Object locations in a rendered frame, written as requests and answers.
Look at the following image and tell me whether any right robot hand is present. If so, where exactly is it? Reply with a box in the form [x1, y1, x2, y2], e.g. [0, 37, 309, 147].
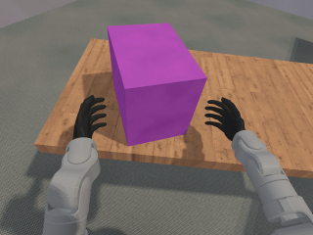
[204, 97, 246, 141]

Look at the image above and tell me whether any right robot forearm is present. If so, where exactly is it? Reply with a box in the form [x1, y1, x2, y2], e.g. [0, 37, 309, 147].
[231, 129, 313, 226]

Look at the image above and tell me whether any right robot upper arm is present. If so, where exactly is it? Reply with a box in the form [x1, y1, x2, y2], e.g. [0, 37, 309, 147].
[271, 222, 313, 235]

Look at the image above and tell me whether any left robot forearm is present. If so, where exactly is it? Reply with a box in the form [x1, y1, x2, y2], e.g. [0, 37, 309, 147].
[42, 137, 101, 235]

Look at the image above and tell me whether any left robot hand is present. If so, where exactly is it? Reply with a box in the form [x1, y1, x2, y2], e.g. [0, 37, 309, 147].
[72, 95, 107, 139]

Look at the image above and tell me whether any table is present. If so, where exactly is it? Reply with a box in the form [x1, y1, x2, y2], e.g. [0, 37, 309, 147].
[34, 38, 313, 214]

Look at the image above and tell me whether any carton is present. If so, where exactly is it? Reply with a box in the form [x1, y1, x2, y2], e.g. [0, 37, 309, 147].
[107, 23, 207, 147]

